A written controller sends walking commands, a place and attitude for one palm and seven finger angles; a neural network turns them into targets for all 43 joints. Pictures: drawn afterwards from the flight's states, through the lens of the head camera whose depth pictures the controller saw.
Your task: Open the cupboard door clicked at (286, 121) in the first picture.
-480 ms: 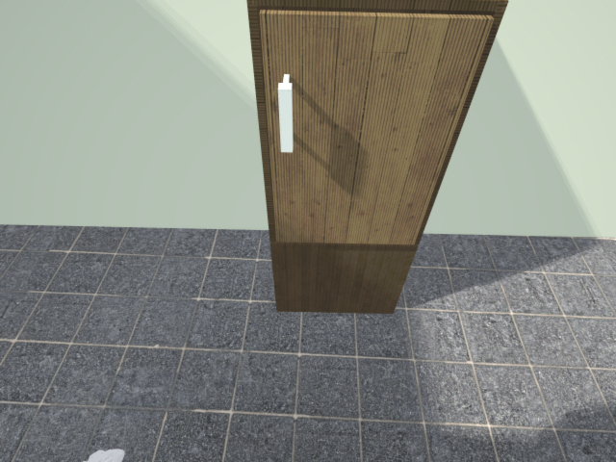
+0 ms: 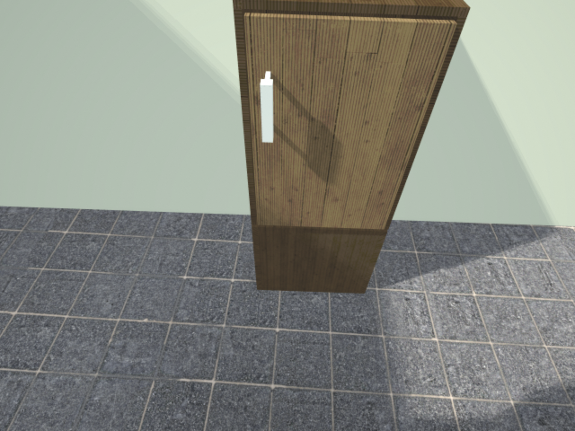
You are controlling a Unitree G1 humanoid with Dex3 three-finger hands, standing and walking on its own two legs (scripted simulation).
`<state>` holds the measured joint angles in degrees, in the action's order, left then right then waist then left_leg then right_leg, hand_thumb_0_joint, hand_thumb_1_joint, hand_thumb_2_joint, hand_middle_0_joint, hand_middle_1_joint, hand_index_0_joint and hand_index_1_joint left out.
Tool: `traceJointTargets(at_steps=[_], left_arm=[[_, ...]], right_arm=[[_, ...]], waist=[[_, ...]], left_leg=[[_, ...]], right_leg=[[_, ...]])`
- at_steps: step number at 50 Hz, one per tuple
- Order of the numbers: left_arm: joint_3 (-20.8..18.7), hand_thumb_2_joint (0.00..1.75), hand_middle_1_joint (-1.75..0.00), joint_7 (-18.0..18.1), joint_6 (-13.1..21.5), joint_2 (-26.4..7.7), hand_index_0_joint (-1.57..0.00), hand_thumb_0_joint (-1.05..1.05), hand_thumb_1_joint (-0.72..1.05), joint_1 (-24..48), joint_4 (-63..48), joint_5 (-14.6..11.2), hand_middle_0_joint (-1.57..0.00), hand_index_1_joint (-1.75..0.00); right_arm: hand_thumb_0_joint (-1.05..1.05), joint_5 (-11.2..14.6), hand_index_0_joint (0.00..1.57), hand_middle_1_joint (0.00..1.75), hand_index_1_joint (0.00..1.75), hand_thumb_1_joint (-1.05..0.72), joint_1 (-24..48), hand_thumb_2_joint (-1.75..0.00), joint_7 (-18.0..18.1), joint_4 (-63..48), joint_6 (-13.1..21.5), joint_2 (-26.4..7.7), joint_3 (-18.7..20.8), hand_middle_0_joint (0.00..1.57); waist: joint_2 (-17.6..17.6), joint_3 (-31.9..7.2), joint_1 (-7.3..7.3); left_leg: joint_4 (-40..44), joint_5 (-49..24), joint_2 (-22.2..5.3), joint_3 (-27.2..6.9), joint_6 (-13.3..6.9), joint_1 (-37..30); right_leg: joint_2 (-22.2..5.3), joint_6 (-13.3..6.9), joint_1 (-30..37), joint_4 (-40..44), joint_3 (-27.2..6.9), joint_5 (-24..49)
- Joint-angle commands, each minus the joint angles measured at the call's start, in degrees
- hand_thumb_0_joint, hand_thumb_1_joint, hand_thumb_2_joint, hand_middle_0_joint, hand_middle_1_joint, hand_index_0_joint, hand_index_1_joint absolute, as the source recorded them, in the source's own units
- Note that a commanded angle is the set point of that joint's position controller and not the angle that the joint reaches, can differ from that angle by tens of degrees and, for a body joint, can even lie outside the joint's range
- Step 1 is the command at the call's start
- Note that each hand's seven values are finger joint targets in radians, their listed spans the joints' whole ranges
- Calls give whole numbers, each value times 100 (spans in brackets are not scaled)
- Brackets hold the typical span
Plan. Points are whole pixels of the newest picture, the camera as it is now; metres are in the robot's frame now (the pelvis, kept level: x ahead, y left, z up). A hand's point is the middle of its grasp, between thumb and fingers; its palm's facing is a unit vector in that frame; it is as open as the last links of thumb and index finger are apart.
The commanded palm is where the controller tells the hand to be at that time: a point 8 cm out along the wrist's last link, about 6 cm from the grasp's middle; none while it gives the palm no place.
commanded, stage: stand and wait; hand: left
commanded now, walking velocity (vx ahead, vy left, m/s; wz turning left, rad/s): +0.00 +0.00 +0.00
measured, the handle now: (267, 107) +0.72 +0.09 +0.08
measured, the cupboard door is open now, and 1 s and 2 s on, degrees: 0 0 0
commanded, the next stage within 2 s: look at it before walking up in 0.34 s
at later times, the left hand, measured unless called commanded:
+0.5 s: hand out of the picture +0.06 +0.23 -0.16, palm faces -0.03 -0.95 -0.31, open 7.4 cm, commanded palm none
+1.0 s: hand out of the picture +0.05 +0.22 -0.16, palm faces -0.02 -0.95 -0.31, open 7.4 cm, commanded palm none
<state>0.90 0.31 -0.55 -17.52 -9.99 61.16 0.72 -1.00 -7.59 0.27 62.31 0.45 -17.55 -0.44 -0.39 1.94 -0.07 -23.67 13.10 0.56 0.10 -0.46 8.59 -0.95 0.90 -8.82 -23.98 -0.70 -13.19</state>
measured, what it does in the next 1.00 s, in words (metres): stands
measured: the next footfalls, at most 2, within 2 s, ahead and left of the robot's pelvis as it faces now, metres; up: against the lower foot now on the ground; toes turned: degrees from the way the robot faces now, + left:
left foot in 1.68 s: +0.20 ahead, +0.09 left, +0.00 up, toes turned +6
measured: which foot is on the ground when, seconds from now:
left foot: down 0.00-1.00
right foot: down 0.00-1.00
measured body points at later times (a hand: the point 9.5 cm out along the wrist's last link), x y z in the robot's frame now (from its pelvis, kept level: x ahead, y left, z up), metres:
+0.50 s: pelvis -0.01 -0.01 +0.00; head -0.01 -0.01 +0.45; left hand +0.06 +0.27 -0.14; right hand +0.06 -0.29 -0.14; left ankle +0.00 +0.11 -0.74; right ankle +0.00 -0.13 -0.74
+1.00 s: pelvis +0.00 -0.01 +0.00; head +0.00 -0.01 +0.45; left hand +0.05 +0.27 -0.14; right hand +0.06 -0.29 -0.14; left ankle +0.00 +0.11 -0.74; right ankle +0.00 -0.13 -0.74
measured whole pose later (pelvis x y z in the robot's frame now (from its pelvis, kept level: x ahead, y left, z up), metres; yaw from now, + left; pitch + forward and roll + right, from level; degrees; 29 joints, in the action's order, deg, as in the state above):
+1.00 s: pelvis +0.00 -0.01 +0.00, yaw +0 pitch -2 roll +0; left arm 0.5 0.5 -0.1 -17.2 -10.1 63.0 0.7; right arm -0.8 -8.6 0.5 64.7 0.7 -17.4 -0.7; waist 0.2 2.0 0.1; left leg -20.8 11.3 -0.2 -0.3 0.3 7.7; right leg -0.3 0.2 -7.9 -21.2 -0.3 -11.5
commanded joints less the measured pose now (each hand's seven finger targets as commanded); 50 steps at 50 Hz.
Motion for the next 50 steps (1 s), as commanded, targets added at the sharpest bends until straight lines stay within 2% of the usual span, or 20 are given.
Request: traceJointTargets(at_steps=[1, 5, 12, 38, 42, 50], left_arm=[[-259, 90, -30, 57, 175, -1074, -20, 0, 90, 248, -336, -4, -20, -30], [-249, 90, -30, 64, 183, -1072, -20, 0, 90, 209, -262, -14, -20, -30], [-243, 90, -30, 67, 181, -1067, -20, 0, 90, 173, -199, -11, -20, -30], [-257, 90, -30, 61, 180, -1021, -20, 0, 90, 208, -199, 1, -20, -30], [-266, 90, -30, 63, 187, -1018, -20, 0, 90, 178, -191, 1, -20, -30], [-260, 90, -30, 66, 196, -1017, -20, 0, 90, 150, -167, -8, -20, -30]], right_arm=[[0, 39, 20, 30, 30, -90, 239, -90, 68, -311, 135, -1083, 240, 20], [0, 40, 20, 30, 30, -90, 170, -90, 68, -208, 140, -1072, 229, 20], [0, 42, 20, 30, 30, -90, 128, -90, 64, -128, 116, -1054, 221, 20], [0, 36, 20, 30, 30, -90, 90, -90, 74, -112, 135, -1037, 199, 20], [0, 42, 20, 30, 30, -90, 55, -90, 80, -112, 142, -1037, 202, 20], [0, 42, 20, 30, 30, -90, 72, -90, 84, -81, 134, -1042, 190, 20]], waist=[[0, -316, 8], [25, -358, 7], [-12, -199, 5], [67, -174, 0], [32, -290, 4], [39, -239, 1]], left_leg=[[501, -687, -658, -521, -127, -33], [526, -728, -666, -520, -111, -34], [571, -510, -662, -516, -98, 12], [684, -640, -690, -551, -72, -15], [655, -790, -709, -541, -73, -94], [645, -872, -702, -523, -57, -127]], right_leg=[[-541, -210, -13, 450, -489, 595], [-560, -211, 71, 468, -492, 676], [-572, -219, -56, 600, -552, 384], [-530, -195, -29, 645, -525, 506], [-538, -194, 53, 627, -503, 658], [-549, -203, 61, 658, -509, 788]])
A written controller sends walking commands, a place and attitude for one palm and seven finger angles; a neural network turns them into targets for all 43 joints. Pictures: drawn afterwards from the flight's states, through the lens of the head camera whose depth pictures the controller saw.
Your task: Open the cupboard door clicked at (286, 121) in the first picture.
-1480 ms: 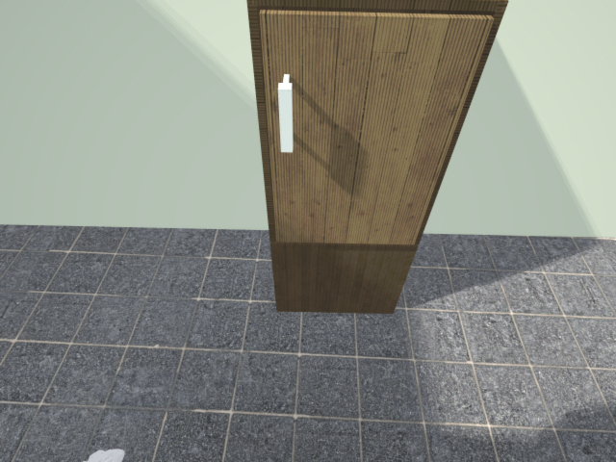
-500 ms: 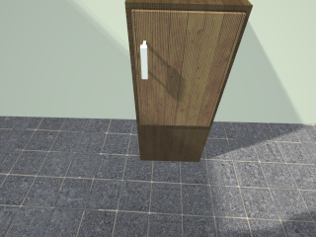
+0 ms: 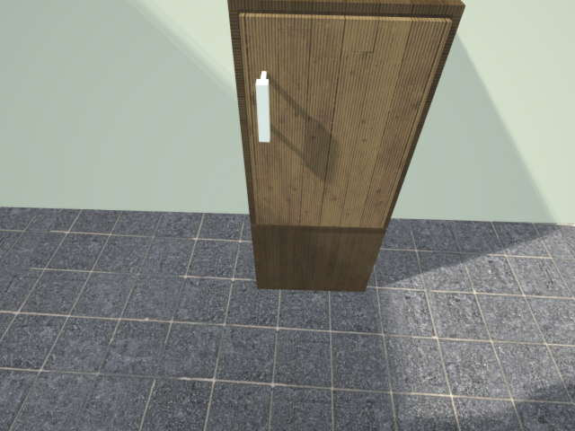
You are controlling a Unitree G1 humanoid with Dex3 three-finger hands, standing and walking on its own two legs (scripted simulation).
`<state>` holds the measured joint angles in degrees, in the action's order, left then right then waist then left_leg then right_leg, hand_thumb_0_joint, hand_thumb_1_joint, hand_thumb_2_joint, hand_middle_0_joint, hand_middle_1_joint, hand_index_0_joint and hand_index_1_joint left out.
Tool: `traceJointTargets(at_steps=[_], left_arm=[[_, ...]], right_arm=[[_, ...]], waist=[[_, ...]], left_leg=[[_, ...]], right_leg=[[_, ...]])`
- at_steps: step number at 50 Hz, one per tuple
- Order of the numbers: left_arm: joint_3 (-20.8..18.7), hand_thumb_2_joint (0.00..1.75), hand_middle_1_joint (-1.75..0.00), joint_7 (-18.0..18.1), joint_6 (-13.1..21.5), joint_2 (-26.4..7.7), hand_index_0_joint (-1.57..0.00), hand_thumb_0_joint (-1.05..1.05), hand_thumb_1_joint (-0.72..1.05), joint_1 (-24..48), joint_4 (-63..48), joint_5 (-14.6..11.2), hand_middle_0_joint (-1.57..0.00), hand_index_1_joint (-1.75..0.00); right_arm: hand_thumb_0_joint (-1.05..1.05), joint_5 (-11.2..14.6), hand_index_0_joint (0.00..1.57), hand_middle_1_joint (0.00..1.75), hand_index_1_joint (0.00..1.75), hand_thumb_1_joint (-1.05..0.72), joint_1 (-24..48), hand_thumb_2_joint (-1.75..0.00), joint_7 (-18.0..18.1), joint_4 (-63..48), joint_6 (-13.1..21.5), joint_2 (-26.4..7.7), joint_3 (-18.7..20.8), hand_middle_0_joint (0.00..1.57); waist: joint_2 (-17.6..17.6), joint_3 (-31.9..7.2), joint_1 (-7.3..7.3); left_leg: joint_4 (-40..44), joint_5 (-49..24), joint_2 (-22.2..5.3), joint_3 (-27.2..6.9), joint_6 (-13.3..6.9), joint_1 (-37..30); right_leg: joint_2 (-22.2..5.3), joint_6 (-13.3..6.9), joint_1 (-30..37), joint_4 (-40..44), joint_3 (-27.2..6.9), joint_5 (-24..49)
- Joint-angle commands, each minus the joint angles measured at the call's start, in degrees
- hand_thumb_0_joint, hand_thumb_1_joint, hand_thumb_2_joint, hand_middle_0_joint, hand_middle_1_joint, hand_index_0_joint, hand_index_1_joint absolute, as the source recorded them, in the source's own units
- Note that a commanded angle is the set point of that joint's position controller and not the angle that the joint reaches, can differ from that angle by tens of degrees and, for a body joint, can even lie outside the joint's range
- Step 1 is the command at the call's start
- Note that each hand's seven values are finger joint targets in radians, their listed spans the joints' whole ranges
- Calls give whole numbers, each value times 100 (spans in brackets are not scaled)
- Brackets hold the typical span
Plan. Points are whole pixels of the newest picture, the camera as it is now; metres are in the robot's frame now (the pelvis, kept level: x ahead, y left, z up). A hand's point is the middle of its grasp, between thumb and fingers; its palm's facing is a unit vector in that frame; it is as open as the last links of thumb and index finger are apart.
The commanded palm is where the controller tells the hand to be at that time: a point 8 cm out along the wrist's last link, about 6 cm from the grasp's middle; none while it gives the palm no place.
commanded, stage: take the last steps up to it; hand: left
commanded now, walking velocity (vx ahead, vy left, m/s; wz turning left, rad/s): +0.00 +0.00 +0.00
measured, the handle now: (264, 107) +0.72 +0.10 +0.08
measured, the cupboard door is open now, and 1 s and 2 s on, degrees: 0 0 0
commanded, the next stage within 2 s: come to a stop and stand still in 0.58 s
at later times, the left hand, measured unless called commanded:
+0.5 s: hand out of the picture +0.01 +0.15 -0.19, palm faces +0.06 -0.98 -0.18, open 7.4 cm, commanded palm none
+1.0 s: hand (205, 383) +0.23 +0.16 -0.18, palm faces -0.04 -0.97 -0.22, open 7.4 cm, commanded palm none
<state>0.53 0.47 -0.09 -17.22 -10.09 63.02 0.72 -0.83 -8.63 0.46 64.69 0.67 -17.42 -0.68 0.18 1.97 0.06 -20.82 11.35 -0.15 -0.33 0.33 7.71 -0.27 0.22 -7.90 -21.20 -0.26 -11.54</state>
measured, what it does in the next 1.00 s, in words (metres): walks ahead: left foot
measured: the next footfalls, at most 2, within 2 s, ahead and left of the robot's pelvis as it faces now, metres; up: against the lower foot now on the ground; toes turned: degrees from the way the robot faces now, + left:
left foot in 0.68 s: +0.20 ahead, +0.10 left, +0.00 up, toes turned +6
right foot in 1.06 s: +0.22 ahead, -0.18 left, +0.00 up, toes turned -9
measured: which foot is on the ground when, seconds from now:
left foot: down 0.00-0.42, up 0.44-0.66, down 0.68-1.00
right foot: down 0.00-0.68, up 0.70-1.00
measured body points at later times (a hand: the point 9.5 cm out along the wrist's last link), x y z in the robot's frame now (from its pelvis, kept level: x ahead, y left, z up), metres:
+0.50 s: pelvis +0.07 -0.02 -0.02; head +0.08 -0.02 +0.43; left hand +0.01 +0.20 -0.17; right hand +0.05 -0.26 -0.17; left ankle +0.01 +0.10 -0.71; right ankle +0.00 -0.12 -0.75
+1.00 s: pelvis +0.15 -0.03 -0.01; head +0.18 -0.02 +0.44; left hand +0.24 +0.21 -0.16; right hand +0.16 -0.26 -0.16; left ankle +0.16 +0.09 -0.75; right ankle +0.18 -0.16 -0.71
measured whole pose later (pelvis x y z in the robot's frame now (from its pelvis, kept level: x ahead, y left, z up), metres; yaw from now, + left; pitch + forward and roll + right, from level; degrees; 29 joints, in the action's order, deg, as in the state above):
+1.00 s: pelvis +0.15 -0.03 -0.01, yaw -4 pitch -1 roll +0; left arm -3.6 1.3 -2.6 -11.0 -10.1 56.3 1.6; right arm -1.9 -11.9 2.7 61.3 0.2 -8.7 2.6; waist -0.5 5.1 0.9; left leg -29.8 15.3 -5.1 9.0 0.0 12.6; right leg -3.4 0.8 -24.1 -46.4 2.7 -20.1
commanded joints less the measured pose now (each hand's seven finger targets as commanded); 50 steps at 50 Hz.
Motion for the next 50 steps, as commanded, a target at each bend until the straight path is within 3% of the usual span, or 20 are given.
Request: traceJointTargets(at_steps=[1, 4, 5, 6, 11, 17, 19, 20, 21, 22, 23, 29, 32, 33, 34, 35, 37, 40, 46, 50], left_arm=[[-227, 90, -30, 52, 153, -1051, -20, 0, 90, 134, -352, -3, -20, -30], [-222, 90, -30, 54, 157, -1055, -20, 0, 90, 140, -346, -7, -20, -30], [-151, 90, -30, 62, 117, -699, -20, 0, 90, -28, -244, -21, -20, -30], [-104, 90, -30, 69, 70, -456, -20, 0, 90, -196, -173, -12, -20, -30], [-171, 90, -30, -41, -16, -389, -20, 0, 90, -548, -167, 54, -20, -30], [-262, 90, -30, -102, 91, -68, -20, 0, 90, -1121, -190, 74, -20, -30], [-329, 90, -30, -71, 149, -123, -20, 0, 90, -1556, -79, 78, -20, -30], [-385, 90, -30, -20, 190, -267, -20, 0, 90, -1903, 47, 74, -20, -30], [-438, 90, -30, 34, 217, -409, -20, 0, 90, -2301, 167, 65, -20, -30], [-411, 90, -30, 81, 252, -255, -20, 0, 90, -2506, 219, 70, -20, -30], [-397, 90, -30, 116, 269, -152, -20, 0, 90, -2426, 226, 85, -20, -30], [-345, 90, -30, 150, 276, 134, -20, 0, 90, -1783, 106, 124, -20, -30], [-363, 90, -30, 105, 228, 282, -20, 0, 90, -1615, 99, 54, -20, -30], [-353, 90, -30, 59, 209, 533, -20, 0, 90, -1869, 59, 16, -20, -30], [-323, 90, -30, 36, 231, 694, -20, 0, 90, -1984, -70, -3, -20, -30], [-345, 90, -30, 66, 158, 533, -20, 0, 90, -1669, -131, 90, -20, -30], [-373, 90, -30, 44, 31, 705, -20, 0, 90, -1426, -162, 125, -20, -30], [-367, 90, -30, 19, -179, 863, -20, 0, 90, -1726, -89, 74, -20, -30], [-433, 90, -30, 56, -276, 588, -20, 0, 90, -945, -621, 96, -20, -30], [-475, 90, -30, 63, -203, 460, -20, 0, 90, -798, -798, 79, -20, -30]], right_arm=[[0, 32, 20, 30, 30, -90, 175, -90, 64, -332, 108, -1050, 218, 20], [0, 27, 20, 30, 30, -90, 174, -90, 66, -309, 110, -1047, 216, 20], [0, 6, 20, 30, 30, -90, 49, -90, 57, -230, 80, -707, 134, 20], [0, -2, 20, 30, 30, -90, -125, -90, 50, -162, 38, -451, 78, 20], [0, -59, 20, 30, 30, -90, -343, -90, 38, -169, -34, -545, 190, 20], [0, -33, 20, 30, 30, -90, -649, -90, 100, -263, 75, -456, 326, 20], [0, -13, 20, 30, 30, -90, -608, -90, 128, -327, 125, -214, 310, 20], [0, -4, 20, 30, 30, -90, -502, -90, 124, -426, 151, 41, 267, 20], [0, -15, 20, 30, 30, -90, -211, -90, 117, -588, 146, 164, 256, 20], [0, -24, 20, 30, 30, -90, 70, -90, 116, -676, 179, 131, 276, 20], [0, -6, 20, 30, 30, -90, 72, -90, 107, -691, 204, 227, 303, 20], [0, 26, 20, 30, 30, -90, -250, -90, 9, -634, 165, 622, 305, 20], [0, -18, 20, 30, 30, -90, -1531, -90, 119, -170, 243, 462, 354, 20], [0, -91, 20, 30, 30, -90, -2118, -90, 196, -14, 292, -71, 488, 20], [0, -81, 20, 30, 30, -90, -2458, -90, 225, -3, 271, -528, 542, 20], [0, -39, 20, 30, 30, -90, -2130, -90, 272, -56, 213, -412, 489, 20], [0, -47, 20, 30, 30, -90, -1176, -90, 331, -307, 203, 82, 342, 20], [0, -42, 20, 30, 30, -90, -669, -90, 358, -406, 199, 144, 335, 20], [0, -64, 20, 30, 30, -90, -600, -90, 300, -537, 48, -70, 522, 20], [0, -107, 20, 30, 30, -90, -348, -90, 215, -697, -66, -186, 636, 20]], waist=[[-78, -253, -15], [-60, -276, -13], [-58, -367, 3], [-101, -344, 3], [90, 394, -10], [379, 497, -102], [-210, 384, -251], [-1016, 302, -332], [-1545, 407, -477], [-1041, 467, -559], [-585, 434, -430], [-672, 346, 50], [-423, -131, 572], [648, -621, 670], [1688, -888, 622], [927, -486, 564], [586, 483, 152], [699, 74, -130], [1030, -55, -15], [1104, -96, -129]], left_leg=[[352, -724, -644, -478, -146, -63], [360, -726, -633, -475, -135, -66], [357, -533, -646, -415, -91, -120], [322, -170, -626, -399, -71, -101], [516, 1961, -750, -643, -265, 474], [128, 1305, -1077, -858, -566, 629], [-924, 690, -702, -293, -391, 1239], [-1912, 798, -266, 325, -191, 1932], [-2886, 1972, -127, 555, -108, 2665], [-3610, 2203, -268, 308, -131, 3012], [-3946, 2091, -377, 242, -130, 3176], [-2420, 1062, -417, 584, -139, 1698], [-858, -234, -248, 742, -198, -469], [-459, -627, -1383, -710, -602, -1531], [326, -1251, -2835, -2330, -1288, -1676], [515, -1195, -2927, -2327, -1428, -857], [559, -2131, -2537, -1459, -1317, 528], [206, -3372, -1890, -68, -990, 527], [-48, -3573, -1799, 185, -927, 326], [-423, -2482, -1717, 173, -714, 634]], right_leg=[[-626, -138, -38, 384, -537, 652], [-622, -138, -4, 387, -563, 679], [-607, -84, 4, 393, -506, 417], [-547, -56, -35, 344, -485, -21], [-271, -167, -750, -30, -424, -1603], [-114, -285, -772, -713, -259, -894], [-439, -489, -2, -302, -895, -416], [-965, -768, 647, 149, -1716, 133], [-1584, -1140, 986, 534, -2414, 1041], [-1795, -1491, 1090, 506, -2568, 2000], [-1801, -1648, 1228, 357, -2362, 2404], [-1155, -1151, -78, 346, -1039, 2008], [-510, -725, -823, -1104, -424, 1900], [-20, -413, -1707, -2505, -146, 629], [320, -211, -2359, -4058, 275, -2130], [89, -241, -2331, -4623, -96, -2221], [-412, -56, -2265, -4679, -210, -1658], [-415, 129, -1590, -3663, 55, -1201], [-296, 109, -1517, -2837, 292, -875], [-282, 43, -837, -1829, 366, -449]])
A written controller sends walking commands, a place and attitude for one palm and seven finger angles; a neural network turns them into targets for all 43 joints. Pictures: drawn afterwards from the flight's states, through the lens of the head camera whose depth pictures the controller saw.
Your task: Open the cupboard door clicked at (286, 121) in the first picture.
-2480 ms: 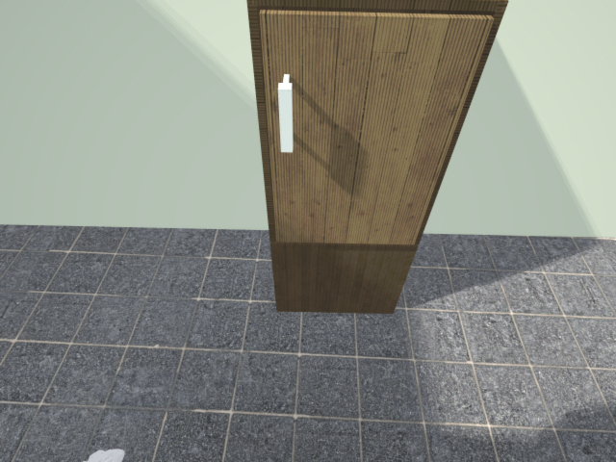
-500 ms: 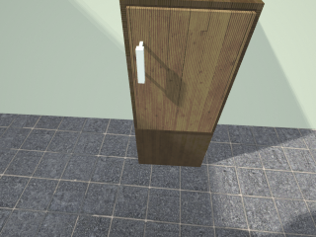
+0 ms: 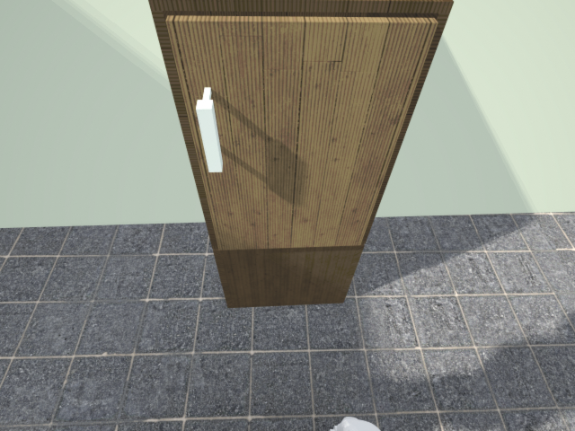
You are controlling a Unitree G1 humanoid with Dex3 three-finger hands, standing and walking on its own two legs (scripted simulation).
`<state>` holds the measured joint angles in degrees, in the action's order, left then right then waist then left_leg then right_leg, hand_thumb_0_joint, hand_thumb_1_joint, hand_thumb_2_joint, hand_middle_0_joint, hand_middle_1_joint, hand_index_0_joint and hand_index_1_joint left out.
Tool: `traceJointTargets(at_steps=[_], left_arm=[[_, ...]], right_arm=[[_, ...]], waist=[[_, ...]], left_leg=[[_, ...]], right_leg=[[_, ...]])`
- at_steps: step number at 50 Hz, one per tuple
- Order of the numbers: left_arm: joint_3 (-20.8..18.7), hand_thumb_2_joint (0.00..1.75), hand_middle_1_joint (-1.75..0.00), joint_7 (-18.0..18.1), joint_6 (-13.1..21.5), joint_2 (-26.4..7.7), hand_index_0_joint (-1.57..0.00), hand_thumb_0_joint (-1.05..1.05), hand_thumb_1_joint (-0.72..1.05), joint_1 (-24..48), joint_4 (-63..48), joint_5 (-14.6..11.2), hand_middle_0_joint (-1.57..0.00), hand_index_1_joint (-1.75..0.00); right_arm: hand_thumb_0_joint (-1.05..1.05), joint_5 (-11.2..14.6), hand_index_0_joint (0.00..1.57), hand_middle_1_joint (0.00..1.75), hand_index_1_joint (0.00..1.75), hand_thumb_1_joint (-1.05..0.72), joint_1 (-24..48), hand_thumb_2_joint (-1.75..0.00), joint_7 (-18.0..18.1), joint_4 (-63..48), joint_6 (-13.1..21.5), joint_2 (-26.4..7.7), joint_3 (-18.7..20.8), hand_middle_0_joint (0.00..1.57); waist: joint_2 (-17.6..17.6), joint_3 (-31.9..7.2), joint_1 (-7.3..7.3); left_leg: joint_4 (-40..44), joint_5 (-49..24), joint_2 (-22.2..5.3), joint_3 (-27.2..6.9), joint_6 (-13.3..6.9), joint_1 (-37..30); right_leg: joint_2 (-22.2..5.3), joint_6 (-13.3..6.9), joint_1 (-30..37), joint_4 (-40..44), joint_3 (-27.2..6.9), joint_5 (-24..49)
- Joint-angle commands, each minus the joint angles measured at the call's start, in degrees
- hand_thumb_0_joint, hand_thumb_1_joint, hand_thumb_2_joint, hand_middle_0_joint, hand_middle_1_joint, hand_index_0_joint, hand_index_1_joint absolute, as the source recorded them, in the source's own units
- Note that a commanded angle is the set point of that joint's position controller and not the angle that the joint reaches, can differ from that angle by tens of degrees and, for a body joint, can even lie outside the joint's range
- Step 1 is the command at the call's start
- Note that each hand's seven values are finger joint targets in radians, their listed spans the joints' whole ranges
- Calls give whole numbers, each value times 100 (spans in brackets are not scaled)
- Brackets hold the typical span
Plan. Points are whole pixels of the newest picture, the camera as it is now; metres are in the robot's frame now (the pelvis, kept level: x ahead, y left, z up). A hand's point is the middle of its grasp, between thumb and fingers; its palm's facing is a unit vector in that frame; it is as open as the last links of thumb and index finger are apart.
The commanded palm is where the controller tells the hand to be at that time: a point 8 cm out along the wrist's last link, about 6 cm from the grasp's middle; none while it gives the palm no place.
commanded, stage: come to a stop and stand still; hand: left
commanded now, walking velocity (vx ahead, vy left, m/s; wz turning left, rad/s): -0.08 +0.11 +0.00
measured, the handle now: (211, 130) +0.56 +0.16 +0.09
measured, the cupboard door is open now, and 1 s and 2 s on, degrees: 0 0 0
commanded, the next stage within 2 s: look again from close up in 1.26 s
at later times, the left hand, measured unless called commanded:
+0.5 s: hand out of the picture -0.01 +0.19 -0.18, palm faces +0.10 -0.97 -0.21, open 7.4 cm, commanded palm none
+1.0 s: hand out of the picture -0.08 +0.18 -0.17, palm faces +0.04 -0.99 -0.15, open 7.4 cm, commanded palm none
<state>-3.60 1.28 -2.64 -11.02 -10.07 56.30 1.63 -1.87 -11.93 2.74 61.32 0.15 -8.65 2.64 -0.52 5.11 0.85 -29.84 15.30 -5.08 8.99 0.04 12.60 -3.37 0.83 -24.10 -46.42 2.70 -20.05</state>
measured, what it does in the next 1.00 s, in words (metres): steps on the spot: right foot, then left foot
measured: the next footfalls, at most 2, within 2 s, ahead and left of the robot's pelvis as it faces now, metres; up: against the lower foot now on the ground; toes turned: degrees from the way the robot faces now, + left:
right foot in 0.06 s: +0.09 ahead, -0.15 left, +0.00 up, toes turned -5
left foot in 0.48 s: -0.01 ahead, +0.12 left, +0.00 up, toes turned +5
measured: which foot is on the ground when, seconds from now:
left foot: down 0.00-0.06, up 0.08-0.46, down 0.48-1.00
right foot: up 0.00-0.04, down 0.06-0.50, up 0.52-0.72, down 0.74-1.00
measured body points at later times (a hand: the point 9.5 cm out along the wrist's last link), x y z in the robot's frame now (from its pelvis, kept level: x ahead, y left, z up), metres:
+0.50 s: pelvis -0.04 +0.00 -0.01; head -0.03 +0.02 +0.44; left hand -0.01 +0.24 -0.17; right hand +0.01 -0.25 -0.15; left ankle -0.05 +0.11 -0.74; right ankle +0.05 -0.14 -0.73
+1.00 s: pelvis -0.06 +0.02 +0.01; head -0.06 +0.03 +0.46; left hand -0.08 +0.23 -0.16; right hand -0.07 -0.19 -0.15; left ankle -0.05 +0.11 -0.74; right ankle -0.05 -0.11 -0.74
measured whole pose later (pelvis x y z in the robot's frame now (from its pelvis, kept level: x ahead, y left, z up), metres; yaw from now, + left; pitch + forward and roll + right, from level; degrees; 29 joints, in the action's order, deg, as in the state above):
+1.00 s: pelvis -0.06 +0.02 +0.01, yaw +1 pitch -2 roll +0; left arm 0.4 2.0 -0.6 -6.5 -17.0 66.1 0.9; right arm -0.7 -16.2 1.9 66.2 0.4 -7.3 0.1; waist -0.5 1.3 0.0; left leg -23.0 11.8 1.1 4.4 -2.5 9.6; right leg -2.1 1.2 -9.7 -23.7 1.4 -12.2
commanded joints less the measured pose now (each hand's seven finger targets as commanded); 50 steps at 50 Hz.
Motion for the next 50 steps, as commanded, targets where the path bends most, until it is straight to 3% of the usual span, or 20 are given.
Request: traceJointTargets(at_steps=[1, 2, 3, 4, 6, 8, 10, 17, 21, 22, 23, 24, 25, 28, 32, 34, 37, 39, 46, 50], left_arm=[[-85, 90, -30, -10, 107, -241, -20, 0, 90, -960, -99, -3, -20, -30], [-122, 90, -30, 6, 186, -485, -20, 0, 90, -1099, -73, 20, -20, -30], [-176, 90, -30, 60, 281, -1030, -20, 0, 90, -917, -156, 81, -20, -30], [-141, 90, -30, 41, 261, -1221, -20, 0, 90, -916, -235, 18, -20, -30], [-146, 90, -30, 104, 262, -1086, -20, 0, 90, -407, -350, 19, -20, -30], [-112, 90, -30, 122, 255, -943, -20, 0, 90, -104, -445, -1, -20, -30], [-133, 90, -30, 137, 265, -960, -20, 0, 90, -179, -476, -11, -20, -30], [-215, 90, -30, 123, 220, -1119, -20, 0, 90, -432, -366, 57, -20, -30], [-192, 90, -30, 89, 134, -1007, -20, 0, 90, -208, -295, 17, -20, -30], [-147, 90, -30, 70, 101, -859, -20, 0, 90, -184, -284, -24, -20, -30], [-89, 90, -30, 45, 58, -589, -20, 0, 90, -211, -319, -65, -20, -30], [-41, 90, -30, 14, 49, -315, -20, 0, 90, -158, -380, -86, -20, -30], [-27, 90, -30, 20, 28, -322, -20, 0, 90, -73, -289, -29, -20, -30], [12, 90, -30, -42, 32, -239, -20, 0, 90, -761, 151, 5, -20, -30], [176, 90, -30, -17, 172, -68, -20, 0, 90, -716, 282, -36, -20, -30], [206, 90, -30, 25, 235, -86, -20, 0, 90, -946, 459, -63, -20, -30], [244, 90, -30, 90, 347, -379, -20, 0, 90, -1115, 702, -84, -20, -30], [266, 90, -30, 86, 362, -274, -20, 0, 90, -1022, 782, -81, -20, -30], [285, 90, -30, 100, 276, -141, -20, 0, 90, -1036, 854, -74, -20, -30], [286, 90, -30, 95, 283, -77, -20, 0, 90, -1099, 856, -68, -20, -30]], right_arm=[[0, 10, 20, 30, 30, -90, -16, -90, -45, -384, -42, -1024, 306, 20], [0, 31, 20, 30, 30, -90, -101, -90, -87, -390, -66, -873, 300, 20], [0, 87, 20, 30, 30, -90, -451, -90, -133, -460, -104, -399, 218, 20], [0, 112, 20, 30, 30, -90, -452, -90, -122, -522, -192, -402, 223, 20], [0, 82, 20, 30, 30, -90, -418, -90, -118, -515, -283, -466, 221, 20], [0, 64, 20, 30, 30, -90, -441, -90, -164, -386, -270, -605, 232, 20], [0, 48, 20, 30, 30, -90, -412, -90, -200, -401, -277, -680, 221, 20], [0, 78, 20, 30, 30, -90, -277, -90, -267, -560, -231, -527, 148, 20], [0, 109, 20, 30, 30, -90, -1021, -90, -224, -339, -135, -403, 80, 20], [0, 106, 20, 30, 30, -90, -1244, -90, -202, -263, -101, -476, 64, 20], [0, 57, 20, 30, 30, -90, -1238, -90, -188, -307, -68, -732, 97, 20], [0, 17, 20, 30, 30, -90, -1027, -90, -157, -460, -53, -1065, 121, 20], [0, 32, 20, 30, 30, -90, -537, -90, -126, -531, -30, -1095, 116, 20], [0, 56, 20, 30, 30, -90, 132, -90, -58, -553, -2, -860, -4, 20], [0, 72, 20, 30, 30, -90, -419, -90, -27, -235, 50, -797, -19, 20], [0, 115, 20, 30, 30, -90, -601, -90, -13, -47, 81, -747, -25, 20], [0, 207, 20, 30, 30, -90, -663, -90, -56, 22, 147, -449, -85, 20], [0, 167, 20, 30, 30, -90, -607, -90, -51, 122, 93, -495, -95, 20], [0, 146, 20, 30, 30, -90, -709, -90, -51, 336, 88, -477, -149, 20], [0, 131, 20, 30, 30, -90, -751, -90, -55, 364, 87, -416, -140, 20]], waist=[[879, -502, -302], [312, -644, -371], [-1341, -753, -194], [-1404, -871, -302], [-1429, -782, -156], [-1002, -592, -97], [-956, -702, -182], [-930, -663, -350], [-915, -681, -11], [-543, -641, 92], [487, -430, 76], [1378, -82, 48], [1678, 160, -8], [1042, 105, -386], [714, -193, -119], [525, -433, -177], [69, -535, -71], [-577, -394, -51], [80, 30, -101], [57, 89, -116]], left_leg=[[189, -2268, -1058, -717, -515, 310], [-406, -1077, -665, -447, -204, 473], [-1490, 1082, 140, -96, 127, 1158], [-2284, 2044, 348, -628, 84, 1032], [-3178, 1760, 320, -1031, 77, 1218], [-3625, 1117, 271, -1038, 164, 1434], [-3580, 873, 292, -1029, 235, 1490], [-1709, 1107, 347, -721, 189, 935], [207, 331, 477, -430, 44, -477], [688, 184, 401, -544, 3, -855], [1311, 821, -225, -1472, -230, -622], [2059, 1590, -1028, -2412, -557, 279], [2464, 1967, -1200, -2727, -774, 1027], [2108, 855, -770, -1817, -807, 1052], [1504, -1118, -679, -1588, -869, -265], [1059, -1815, -563, -1518, -730, -433], [879, -1246, -95, -1195, -238, -147], [928, -1088, -80, -1101, -168, -383], [1430, -62, -123, -1239, -216, -35], [1508, 215, -93, -1277, -211, 109]], right_leg=[[40, -11, 1199, 1294, 114, 912], [-257, -1, 1558, 1915, -120, 1800], [-1449, -337, 1745, 2435, -1513, 3161], [-2016, -839, 1276, 2635, -1718, 3628], [-1809, -1107, 1083, 2736, -1833, 3017], [-1543, -1018, 1118, 2666, -1343, 2778], [-1517, -998, 1307, 2696, -1251, 2597], [-1512, -1067, 1323, 3064, -1365, 1057], [-1076, -682, 431, 2969, -1066, -135], [-836, -464, 49, 2720, -837, -497], [-360, -199, -368, 2116, -448, -800], [68, 19, -237, 1343, 123, -473], [102, 28, 50, 617, -8, -429], [95, -31, 348, -426, -268, -137], [52, 48, 425, 1034, -94, -266], [39, 55, 1067, 2203, -94, 551], [-614, -205, 1701, 2624, -707, 2110], [-447, -221, 1296, 2576, -686, 1831], [-248, -143, 1185, 2721, -530, 810], [-241, -148, 1166, 2717, -517, 761]])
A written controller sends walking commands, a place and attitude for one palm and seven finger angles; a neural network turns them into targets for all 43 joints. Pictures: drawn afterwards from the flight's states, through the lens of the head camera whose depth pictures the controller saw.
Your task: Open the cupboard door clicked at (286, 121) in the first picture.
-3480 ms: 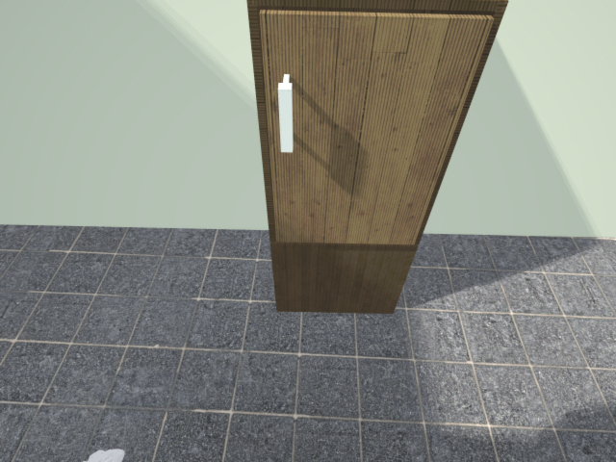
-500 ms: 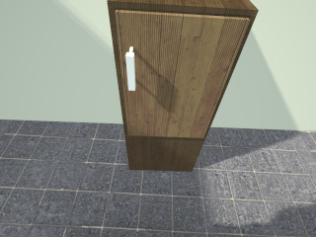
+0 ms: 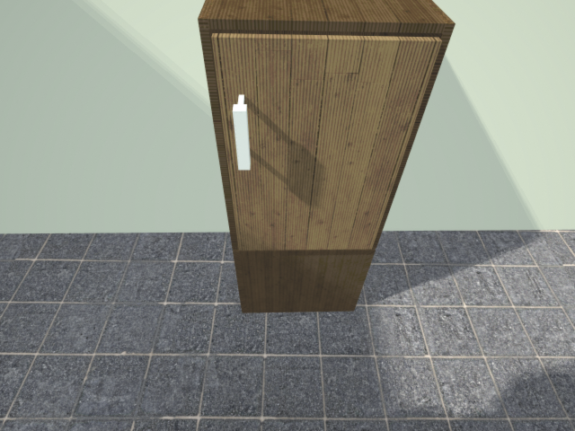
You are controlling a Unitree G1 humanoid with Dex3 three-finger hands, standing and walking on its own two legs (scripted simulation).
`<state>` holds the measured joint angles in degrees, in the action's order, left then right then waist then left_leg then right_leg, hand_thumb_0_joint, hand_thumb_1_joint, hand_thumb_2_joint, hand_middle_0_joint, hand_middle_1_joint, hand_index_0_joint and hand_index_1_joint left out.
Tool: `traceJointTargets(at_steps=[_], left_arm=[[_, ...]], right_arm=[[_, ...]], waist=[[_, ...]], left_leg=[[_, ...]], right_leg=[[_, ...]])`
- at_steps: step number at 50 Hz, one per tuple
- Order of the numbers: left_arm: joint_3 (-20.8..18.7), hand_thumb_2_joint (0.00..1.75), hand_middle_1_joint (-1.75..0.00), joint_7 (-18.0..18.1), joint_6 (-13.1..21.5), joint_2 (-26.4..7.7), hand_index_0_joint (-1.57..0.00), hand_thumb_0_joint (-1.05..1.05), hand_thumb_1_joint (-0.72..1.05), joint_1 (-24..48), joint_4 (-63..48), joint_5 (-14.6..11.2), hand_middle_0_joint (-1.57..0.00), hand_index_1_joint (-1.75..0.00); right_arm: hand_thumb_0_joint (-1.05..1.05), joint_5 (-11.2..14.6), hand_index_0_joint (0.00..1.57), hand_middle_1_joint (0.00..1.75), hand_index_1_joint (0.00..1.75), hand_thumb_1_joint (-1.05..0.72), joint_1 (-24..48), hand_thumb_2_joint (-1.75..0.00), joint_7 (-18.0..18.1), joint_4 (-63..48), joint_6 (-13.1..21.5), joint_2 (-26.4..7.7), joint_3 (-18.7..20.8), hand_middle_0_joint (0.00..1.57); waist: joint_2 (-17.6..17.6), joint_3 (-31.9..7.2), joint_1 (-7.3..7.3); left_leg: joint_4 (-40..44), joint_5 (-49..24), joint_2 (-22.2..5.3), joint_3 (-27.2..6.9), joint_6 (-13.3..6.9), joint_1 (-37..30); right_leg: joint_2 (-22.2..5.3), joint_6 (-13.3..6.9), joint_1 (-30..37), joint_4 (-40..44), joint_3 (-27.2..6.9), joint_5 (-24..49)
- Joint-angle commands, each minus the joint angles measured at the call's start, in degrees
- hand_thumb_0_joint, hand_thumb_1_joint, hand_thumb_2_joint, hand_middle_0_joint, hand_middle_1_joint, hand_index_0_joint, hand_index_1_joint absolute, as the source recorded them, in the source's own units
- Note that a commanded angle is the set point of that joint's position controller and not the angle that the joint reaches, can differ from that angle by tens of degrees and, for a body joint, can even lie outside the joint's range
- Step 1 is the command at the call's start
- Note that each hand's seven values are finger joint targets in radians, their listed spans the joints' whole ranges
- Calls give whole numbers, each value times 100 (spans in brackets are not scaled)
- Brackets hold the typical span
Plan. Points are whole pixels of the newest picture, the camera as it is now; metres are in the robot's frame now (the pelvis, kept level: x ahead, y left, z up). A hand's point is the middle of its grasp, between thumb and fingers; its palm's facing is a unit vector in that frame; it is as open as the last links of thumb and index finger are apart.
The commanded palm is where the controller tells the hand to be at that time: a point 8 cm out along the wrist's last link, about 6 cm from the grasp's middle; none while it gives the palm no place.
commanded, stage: come to a stop and stand still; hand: left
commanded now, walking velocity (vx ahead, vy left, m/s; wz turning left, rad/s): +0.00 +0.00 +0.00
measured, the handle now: (242, 132) +0.63 +0.13 +0.08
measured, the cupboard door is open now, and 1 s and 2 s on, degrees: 0 0 0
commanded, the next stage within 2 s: look again from close up in 0.26 s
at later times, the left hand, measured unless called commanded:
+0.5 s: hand out of the picture -0.03 +0.16 -0.18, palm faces +0.02 -0.98 -0.19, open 7.4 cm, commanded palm none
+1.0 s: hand out of the picture +0.04 +0.16 -0.17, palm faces +0.00 -0.98 -0.22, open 7.4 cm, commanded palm none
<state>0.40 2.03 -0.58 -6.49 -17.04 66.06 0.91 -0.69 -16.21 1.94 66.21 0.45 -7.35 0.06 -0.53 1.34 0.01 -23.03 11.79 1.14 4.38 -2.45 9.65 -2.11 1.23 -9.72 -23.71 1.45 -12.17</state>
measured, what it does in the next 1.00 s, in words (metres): stands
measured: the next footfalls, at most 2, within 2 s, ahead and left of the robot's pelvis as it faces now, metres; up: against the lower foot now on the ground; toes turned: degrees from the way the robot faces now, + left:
right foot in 1.66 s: +0.21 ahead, -0.20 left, +0.00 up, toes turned +6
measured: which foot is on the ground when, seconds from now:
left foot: down 0.00-1.00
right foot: down 0.00-1.00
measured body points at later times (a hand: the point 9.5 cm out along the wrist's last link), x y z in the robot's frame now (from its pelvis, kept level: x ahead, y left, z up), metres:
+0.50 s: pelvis -0.01 +0.00 -0.01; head +0.00 -0.01 +0.44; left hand -0.03 +0.21 -0.17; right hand -0.01 -0.22 -0.17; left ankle +0.01 +0.09 -0.74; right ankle +0.01 -0.13 -0.74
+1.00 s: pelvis +0.02 -0.02 +0.00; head +0.02 -0.03 +0.45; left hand +0.04 +0.21 -0.16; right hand +0.04 -0.25 -0.16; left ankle +0.01 +0.09 -0.74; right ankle +0.01 -0.13 -0.74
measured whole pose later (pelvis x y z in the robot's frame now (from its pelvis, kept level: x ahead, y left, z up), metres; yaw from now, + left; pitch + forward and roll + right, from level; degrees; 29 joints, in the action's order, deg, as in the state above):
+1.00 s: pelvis +0.02 -0.02 +0.00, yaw +0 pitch -1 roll +1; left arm 0.6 1.7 1.1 -9.6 -14.3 61.6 0.9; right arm -1.2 -13.9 1.3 62.2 1.7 -10.5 -0.6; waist 0.7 1.3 0.3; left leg -26.5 14.7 0.0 4.3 -1.0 11.1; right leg -1.1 -0.2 -11.8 -28.3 1.4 -15.8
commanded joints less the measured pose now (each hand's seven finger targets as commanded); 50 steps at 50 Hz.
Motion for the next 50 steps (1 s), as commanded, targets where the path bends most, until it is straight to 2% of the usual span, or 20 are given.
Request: traceJointTargets(at_steps=[1, 7, 17, 18, 19, 20, 21, 23, 25, 27, 30, 37, 43, 48, 50], left_arm=[[-115, 90, -30, 22, 77, -545, -20, 0, 90, -412, -140, 8, -20, -30], [-107, 90, -30, 21, 97, -491, -20, 0, 90, -468, -155, 4, -20, -30], [-100, 90, -30, 26, 132, -503, -20, 0, 90, -498, -150, 3, -20, -30], [-12, 90, -30, 231, 233, -692, -20, 0, 90, -686, -87, 72, -20, -30], [-68, 90, -30, 173, 262, -881, -20, 0, 90, -468, -357, 17, -20, -30], [-82, 90, -30, 127, 260, -886, -20, 0, 90, -390, -471, 29, -20, -30], [-109, 90, -30, 87, 258, -856, -20, 0, 90, -350, -527, 38, -20, -30], [-70, 90, -30, 32, 262, -698, -20, 0, 90, -469, -524, 29, -20, -30], [-37, 90, -30, 16, 269, -607, -20, 0, 90, -454, -513, 24, -20, -30], [-42, 90, -30, 2, 284, -638, -20, 0, 90, -389, -518, 16, -20, -30], [-48, 90, -30, 7, 275, -699, -20, 0, 90, -345, -540, 6, -20, -30], [-109, 90, -30, 4, 276, -897, -20, 0, 90, -232, -613, -3, -20, -30], [-130, 90, -30, -4, 265, -986, -20, 0, 90, -111, -636, -5, -20, -30], [-149, 90, -30, -12, 265, -1066, -20, 0, 90, -25, -652, -8, -20, -30], [-128, 90, -30, -22, 220, -899, -20, 0, 90, -135, -580, 0, -20, -30]], right_arm=[[0, 22, 20, 30, 30, -90, -339, -90, 22, -130, 49, -556, 125, 20], [0, 13, 20, 30, 30, -90, -443, -90, 25, -115, 61, -481, 136, 20], [0, 18, 20, 30, 30, -90, -520, -90, 19, -75, 64, -441, 135, 20], [0, 41, 20, 30, 30, -90, 74, -90, -80, -561, 142, -739, 62, 20], [0, -11, 20, 30, 30, -90, -198, -90, -116, -679, 75, -471, 64, 20], [0, -48, 20, 30, 30, -90, -429, -90, -126, -709, 80, -548, 77, 20], [0, -89, 20, 30, 30, -90, -554, -90, -133, -773, 105, -564, 81, 20], [0, -47, 20, 30, 30, -90, -353, -90, -110, -897, 128, -600, 83, 20], [0, -21, 20, 30, 30, -90, -340, -90, -93, -941, 147, -636, 89, 20], [0, -23, 20, 30, 30, -90, -350, -90, -85, -923, 178, -678, 83, 20], [0, -12, 20, 30, 30, -90, -351, -90, -75, -838, 182, -733, 75, 20], [0, -13, 20, 30, 30, -90, -193, -90, -53, -750, 227, -861, 67, 20], [0, -16, 20, 30, 30, -90, -51, -90, -43, -677, 216, -891, 72, 20], [0, -16, 20, 30, 30, -90, 4, -90, -40, -607, 217, -902, 69, 20], [0, -40, 20, 30, 30, -90, -66, -90, -50, -543, 186, -782, 43, 20]], waist=[[-1, 470, -44], [108, 426, -33], [-26, 427, -1], [191, 623, -176], [301, 220, 72], [319, 143, 140], [782, -38, 151], [628, 80, 36], [90, 221, 12], [-12, 223, 28], [-178, 338, 35], [-12, 131, 1], [-75, 70, -1], [4, -13, -12], [2, -15, -8]], left_leg=[[808, 619, -724, -814, 39, 416], [802, 609, -728, -830, 37, 466], [694, 423, -708, -748, 59, 369], [-375, -220, -748, -449, 238, 754], [-236, 753, -453, -544, 230, 585], [-224, 928, -469, -601, 162, 656], [-86, 926, -557, -724, 71, 728], [256, 1074, -677, -990, -28, 958], [327, 931, -697, -996, -69, 999], [281, 533, -671, -917, -67, 814], [294, 339, -659, -832, -52, 677], [215, -369, -675, -672, -25, 371], [176, -460, -689, -591, 12, 248], [162, -567, -696, -567, 39, 194], [160, -79, -704, -581, 24, 210]], right_leg=[[-369, -182, -281, 472, -388, -95], [-358, -196, -283, 460, -408, -26], [-376, -203, -390, 531, -471, -102], [-529, -269, -503, 312, -434, 502], [-617, -407, -672, 394, -714, -1155], [-491, -442, -846, 196, -649, -1535], [-378, -449, -746, -131, -404, -1218], [-230, -399, -581, -271, -294, -790], [-240, -379, -512, -203, -335, -564], [-283, -357, -538, -177, -377, -336], [-317, -342, -589, -68, -438, -246], [-366, -329, -368, -63, -494, 332], [-399, -343, -300, 1, -545, 562], [-413, -357, -190, 12, -553, 733], [-356, -341, -212, -33, -435, 68]])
